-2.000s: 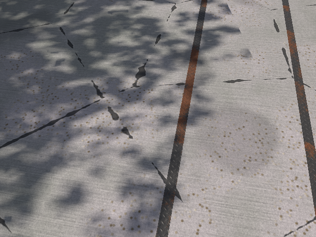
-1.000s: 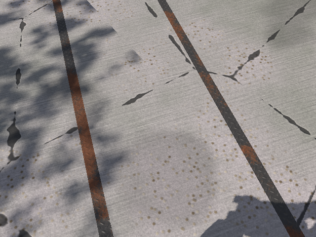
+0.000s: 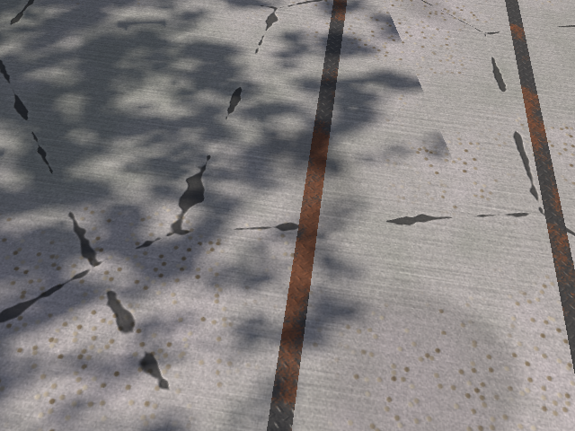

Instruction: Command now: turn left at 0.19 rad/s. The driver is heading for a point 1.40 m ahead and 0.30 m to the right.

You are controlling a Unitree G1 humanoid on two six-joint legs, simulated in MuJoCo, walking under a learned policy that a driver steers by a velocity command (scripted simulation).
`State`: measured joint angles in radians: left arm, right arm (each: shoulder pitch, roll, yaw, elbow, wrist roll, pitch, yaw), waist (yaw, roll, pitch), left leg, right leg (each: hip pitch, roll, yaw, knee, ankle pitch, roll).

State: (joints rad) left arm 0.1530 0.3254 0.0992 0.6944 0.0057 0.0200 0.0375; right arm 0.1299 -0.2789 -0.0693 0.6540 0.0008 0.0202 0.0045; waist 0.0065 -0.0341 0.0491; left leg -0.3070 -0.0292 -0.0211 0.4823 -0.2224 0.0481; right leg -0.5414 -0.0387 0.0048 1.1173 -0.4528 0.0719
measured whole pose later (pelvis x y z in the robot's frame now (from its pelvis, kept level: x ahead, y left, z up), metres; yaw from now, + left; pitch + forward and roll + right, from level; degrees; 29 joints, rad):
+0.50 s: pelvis +0.08 -0.02 +0.01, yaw -12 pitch +2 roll +2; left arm 0.46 0.25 0.06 0.79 -0.02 -0.04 0.02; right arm 0.08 -0.31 -0.08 0.69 0.01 -0.09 0.04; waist 0.06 0.03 0.01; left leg -0.54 0.00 -0.01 0.83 -0.28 -0.01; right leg -0.08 0.01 0.10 0.35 -0.30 -0.04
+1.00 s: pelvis +0.31 -0.04 +0.01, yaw -22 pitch +2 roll +2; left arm 0.12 0.28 0.04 0.64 -0.01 -0.06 -0.01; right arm 0.39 -0.27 -0.07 0.84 0.01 -0.09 0.02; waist -0.09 -0.04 0.02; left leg -0.07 -0.04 0.05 0.25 -0.22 0.03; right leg -0.65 -0.10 0.04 0.77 -0.12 0.00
